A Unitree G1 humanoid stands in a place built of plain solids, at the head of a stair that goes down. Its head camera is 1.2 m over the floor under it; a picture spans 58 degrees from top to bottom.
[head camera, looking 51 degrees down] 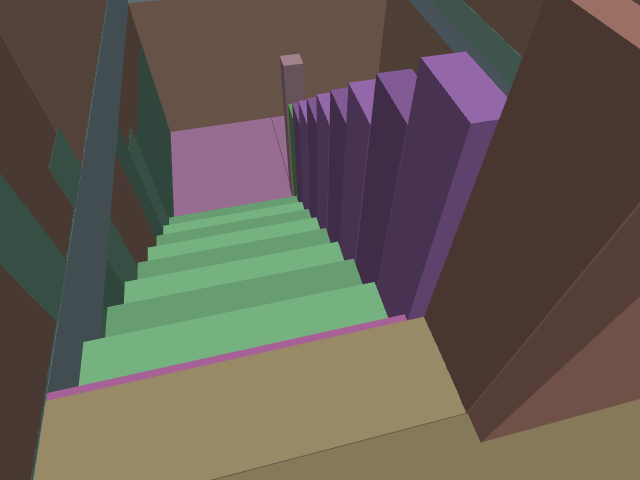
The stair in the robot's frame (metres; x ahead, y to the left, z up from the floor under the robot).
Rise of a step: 0.17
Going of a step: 0.24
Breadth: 1.05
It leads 14 degrees to the left of straight ahead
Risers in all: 9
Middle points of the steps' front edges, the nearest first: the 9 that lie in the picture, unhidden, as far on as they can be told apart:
0.55 0.25 0.00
0.79 0.30 -0.17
1.03 0.36 -0.35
1.26 0.42 -0.52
1.50 0.48 -0.69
1.74 0.53 -0.87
1.98 0.59 -1.04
2.22 0.65 -1.21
2.45 0.71 -1.39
